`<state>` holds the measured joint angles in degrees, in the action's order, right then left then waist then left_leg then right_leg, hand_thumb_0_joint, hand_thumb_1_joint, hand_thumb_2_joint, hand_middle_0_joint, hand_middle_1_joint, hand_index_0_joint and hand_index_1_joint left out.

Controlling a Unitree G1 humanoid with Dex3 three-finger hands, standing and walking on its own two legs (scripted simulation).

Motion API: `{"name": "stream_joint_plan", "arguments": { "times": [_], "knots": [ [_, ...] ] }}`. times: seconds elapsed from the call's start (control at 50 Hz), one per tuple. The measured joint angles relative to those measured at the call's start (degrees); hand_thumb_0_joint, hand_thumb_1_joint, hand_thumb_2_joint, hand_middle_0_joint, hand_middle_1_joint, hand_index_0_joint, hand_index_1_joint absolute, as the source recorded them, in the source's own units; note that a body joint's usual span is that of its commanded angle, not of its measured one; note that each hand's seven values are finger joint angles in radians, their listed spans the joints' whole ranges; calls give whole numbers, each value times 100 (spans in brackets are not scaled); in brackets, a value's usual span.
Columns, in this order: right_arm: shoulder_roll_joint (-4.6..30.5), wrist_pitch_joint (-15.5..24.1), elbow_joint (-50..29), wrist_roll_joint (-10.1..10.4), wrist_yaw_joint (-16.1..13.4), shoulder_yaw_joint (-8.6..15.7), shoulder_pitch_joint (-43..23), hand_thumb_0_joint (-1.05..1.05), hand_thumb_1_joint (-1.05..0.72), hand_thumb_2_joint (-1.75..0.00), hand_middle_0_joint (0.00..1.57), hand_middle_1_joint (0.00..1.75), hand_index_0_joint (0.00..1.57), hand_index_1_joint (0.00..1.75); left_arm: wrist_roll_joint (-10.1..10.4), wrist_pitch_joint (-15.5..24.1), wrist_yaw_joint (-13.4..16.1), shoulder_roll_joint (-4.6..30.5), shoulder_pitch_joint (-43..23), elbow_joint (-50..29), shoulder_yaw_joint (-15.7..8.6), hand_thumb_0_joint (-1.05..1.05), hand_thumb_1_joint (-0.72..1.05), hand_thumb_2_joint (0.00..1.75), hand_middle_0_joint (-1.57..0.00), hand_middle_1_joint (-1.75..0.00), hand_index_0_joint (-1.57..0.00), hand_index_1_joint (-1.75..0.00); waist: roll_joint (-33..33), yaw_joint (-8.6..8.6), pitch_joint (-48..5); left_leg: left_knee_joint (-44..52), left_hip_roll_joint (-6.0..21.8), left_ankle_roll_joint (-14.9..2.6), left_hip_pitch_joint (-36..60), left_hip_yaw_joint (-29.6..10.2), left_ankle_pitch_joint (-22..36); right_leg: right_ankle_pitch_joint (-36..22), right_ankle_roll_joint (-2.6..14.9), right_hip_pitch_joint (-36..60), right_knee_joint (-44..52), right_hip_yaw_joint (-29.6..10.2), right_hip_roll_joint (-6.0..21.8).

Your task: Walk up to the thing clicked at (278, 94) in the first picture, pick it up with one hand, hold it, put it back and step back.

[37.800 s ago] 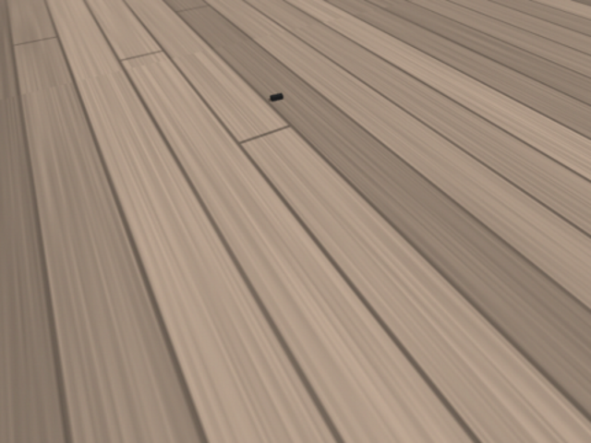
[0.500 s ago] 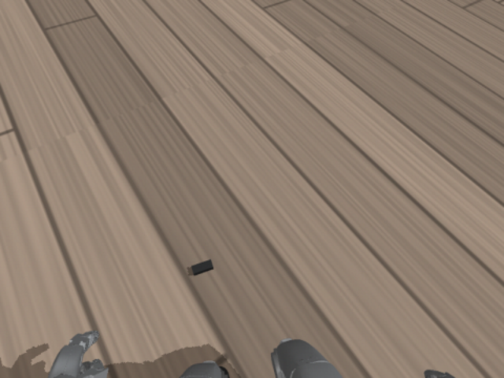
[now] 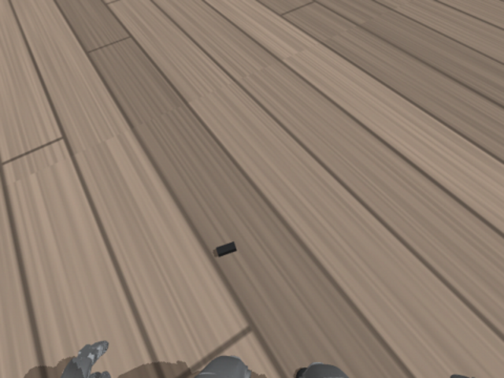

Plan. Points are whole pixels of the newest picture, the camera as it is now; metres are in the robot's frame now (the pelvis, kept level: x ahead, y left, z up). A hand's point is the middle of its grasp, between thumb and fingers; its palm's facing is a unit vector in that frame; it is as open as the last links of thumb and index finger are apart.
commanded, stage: step back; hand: left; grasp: from above
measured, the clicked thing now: (226, 249) +0.63 +0.18 -0.75
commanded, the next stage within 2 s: none
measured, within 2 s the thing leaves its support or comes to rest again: neither
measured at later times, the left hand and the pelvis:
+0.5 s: hand out of the picture -0.11 +0.28 -0.17, palm faces -0.04 -0.92 -0.39, open 7.4 cm; pelvis -0.18 +0.01 -0.01, yaw -3 degrees
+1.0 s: hand out of the picture -0.23 +0.27 -0.16, palm faces +0.04 -0.93 -0.37, open 7.4 cm; pelvis -0.36 +0.00 -0.01, yaw +3 degrees
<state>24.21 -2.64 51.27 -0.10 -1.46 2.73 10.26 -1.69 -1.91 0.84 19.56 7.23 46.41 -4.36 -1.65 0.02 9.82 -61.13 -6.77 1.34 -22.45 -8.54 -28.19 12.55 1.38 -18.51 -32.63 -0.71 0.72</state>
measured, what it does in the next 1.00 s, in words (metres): walks backwards: left foot, then right foot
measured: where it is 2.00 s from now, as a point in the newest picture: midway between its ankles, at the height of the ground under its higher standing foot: outside the picture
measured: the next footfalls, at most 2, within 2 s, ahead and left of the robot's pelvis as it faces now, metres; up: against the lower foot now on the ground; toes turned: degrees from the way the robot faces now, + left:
left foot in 0.12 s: -0.02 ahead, +0.13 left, +0.00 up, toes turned +0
right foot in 0.52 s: -0.20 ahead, -0.13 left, +0.00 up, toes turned -1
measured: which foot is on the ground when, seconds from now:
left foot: up 0.00-0.10, down 0.12-0.58, up 0.60-0.88, down 0.90-1.00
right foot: down 0.00-0.14, up 0.16-0.50, down 0.52-0.92, up 0.94-1.00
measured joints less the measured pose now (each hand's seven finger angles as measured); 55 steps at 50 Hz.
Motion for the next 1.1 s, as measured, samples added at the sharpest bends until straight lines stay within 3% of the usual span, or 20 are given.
{"name": "stream_joint_plan", "arguments": {
  "times": [0.06, 0.1, 0.12, 0.16, 0.22, 0.26, 0.32, 0.44, 0.52, 0.56, 0.6, 0.64, 0.7, 0.74, 0.86, 0.9, 0.94, 1.0, 1.04, 1.1],
  "knots": [
    [-5, -6, 21, -40, -4, 10, 36, 0, -90, -90, 20, 30, 20, 30, 3, 14, 21, 42, -158, -191, 33, 1, 90, 90, -20, -30, -21, -30, 44, 41, 115, 1005, 265, -16, 408, 281, -109, -85, -51, -190, -144, 159, 93],
    [-44, 27, 13, -67, 26, 12, 39, 0, -90, -90, 20, 30, 20, 30, 26, -16, 11, 110, -241, -272, 58, 1, 90, 90, -20, -30, -21, -30, 123, 69, 169, 1903, 422, -91, 731, 465, 212, -99, -110, -361, -347, 238, 161],
    [-83, 56, 16, -87, 43, 21, 24, 0, -90, -90, 20, 30, 20, 30, 46, -41, -1, 161, -277, -290, 65, 1, 90, 90, -20, -30, -21, -30, 204, 79, 202, 2305, 433, -144, 867, 533, 651, -86, -151, -460, -497, 241, 213],
    [-266, 78, 29, -159, 85, 14, -63, 0, -90, -90, 20, 30, 20, 30, 83, -117, -4, 285, -309, -227, 31, 1, 90, 90, -20, -30, -21, -30, 569, -21, 330, 2358, 266, -238, 913, 749, 854, 146, -130, -591, -779, -60, 294],
    [-359, 95, -36, -229, 172, -62, -30, 0, -90, -90, 20, 30, 20, 30, 92, -233, 25, 258, -189, 13, -16, 1, 90, 90, -20, -30, -21, -30, 452, 127, 180, 2324, 461, -316, 732, 611, 958, 1536, -72, -886, -2196, -509, -365],
    [-408, 82, -36, -263, 165, -98, -27, 0, -90, -90, 20, 30, 20, 30, 130, -252, 12, 261, -81, 96, -40, 1, 90, 90, -20, -30, -21, -30, 395, 132, 55, 2576, 578, -310, 671, 554, 1197, 1598, -33, -999, -3175, -707, -693],
    [-439, 86, -87, -237, 138, -96, -126, 0, -90, -90, 20, 30, 20, 30, 146, -196, -25, 299, 154, 108, -81, 1, 90, 90, -20, -30, -21, -30, 400, -8, -61, 2918, 691, -296, 544, 652, 1539, 1415, -95, -902, -3849, -833, -817],
    [-417, 170, -431, -167, 84, -60, -492, 0, -90, -90, 20, 30, 20, 30, 92, -174, -24, 406, 480, 226, -121, 1, 90, 90, -20, -30, -20, -30, 417, -155, 76, 2913, 838, -272, 139, 893, 1906, 1592, -349, -51, -2670, -690, -437],
    [-289, 84, -592, -167, 99, -46, -726, 0, -90, -90, 20, 30, 20, 30, 91, -115, -75, 370, 560, 335, -70, 1, 91, 90, -20, -30, -20, -30, 298, -198, 146, 2625, 965, -150, -241, 1045, 2052, 1280, -239, 582, -894, -339, -124],
    [-131, 9, -552, -136, 96, 13, -805, 0, -90, -90, 20, 30, 20, 30, 53, -81, -111, 193, 503, 464, -56, 1, 91, 90, -20, -30, -20, -30, -108, -102, 233, 2463, 1138, -128, -396, 824, 2124, 1180, -158, 718, -560, -108, -310],
    [-102, -79, -446, -97, 59, 70, -683, 0, -90, -90, 20, 30, 20, 30, -17, -79, -180, 94, 611, 430, -10, 1, 91, 90, -20, -30, -20, -30, -211, -80, 109, 2026, 895, -137, -611, 496, 1153, 1053, -91, 576, -650, -29, -286],
    [-156, -136, -312, -72, 45, 71, -512, 0, -90, -90, 20, 30, 20, 30, -37, -96, -183, 98, 746, 383, 7, 1, 90, 90, -20, -30, -21, -30, 40, -260, -49, 1022, 456, -104, -783, 380, 425, 928, -31, 410, -680, -255, -67],
    [-98, -93, -233, -32, 52, 65, -209, 0, -90, -90, 20, 30, 20, 30, -51, -133, -135, 47, 778, 390, -7, 1, 90, 90, -20, -30, -21, -30, 98, -203, -230, -101, 33, -114, -801, 81, 365, 590, -65, 319, -355, -270, 108],
    [-52, -52, -191, -33, 16, 59, -24, 0, -90, -90, 20, 30, 20, 30, -71, -128, -101, 49, 699, 303, -29, 1, 90, 90, -20, -30, -21, -30, 57, -136, -293, -380, -42, -90, -638, -2, 345, 422, -93, 181, -258, -192, 130],
    [-123, -19, -41, -90, -31, 19, 221, 0, -90, -90, 20, 30, 20, 30, -62, -60, 25, 194, 143, -206, -33, 1, 90, 90, -20, -30, -21, -30, 63, 30, -45, 1111, 291, -35, 381, 442, -75, 135, -109, -289, -431, 202, 179],
    [-207, 32, -32, -121, -1, 2, 241, 0, -90, -90, 20, 30, 20, 30, -13, -84, 36, 282, -66, -326, -13, 1, 90, 90, -20, -30, -21, -30, 178, 81, 52, 2206, 400, -127, 801, 644, 475, 117, -149, -509, -672, 313, 254],
    [-423, 50, 26, -169, 27, -9, 141, 0, -90, -90, 20, 30, 20, 30, 40, -155, 41, 400, -276, -310, -32, 1, 90, 90, -20, -30, -21, -30, 616, -10, 274, 2408, 185, -273, 892, 847, 822, 176, -125, -649, -974, 52, 409],
    [-453, 36, -29, -213, 118, -102, 122, 0, -90, -90, 20, 30, 20, 30, 93, -256, 66, 297, -256, -152, 9, 1, 90, 90, -20, -30, -20, -30, 502, 88, 176, 2320, 400, -368, 688, 753, 959, 1557, -79, -911, -2277, -318, -201],
    [-445, 34, -59, -254, 102, -121, 82, 0, -90, -90, 20, 30, 20, 30, 132, -293, 29, 246, -176, -46, 39, 1, 90, 90, -20, -30, -20, -30, 408, 134, 49, 2512, 548, -370, 608, 690, 1182, 1707, -56, -977, -3212, -543, -537],
    [-413, 64, -145, -255, 81, -107, -54, 0, -90, -90, 20, 30, 20, 30, 148, -250, -28, 238, 11, 34, 39, 1, 90, 90, -20, -30, -21, -30, 404, 53, -124, 2809, 675, -345, 434, 768, 1519, 1472, -84, -807, -3773, -755, -667]
  ]
}}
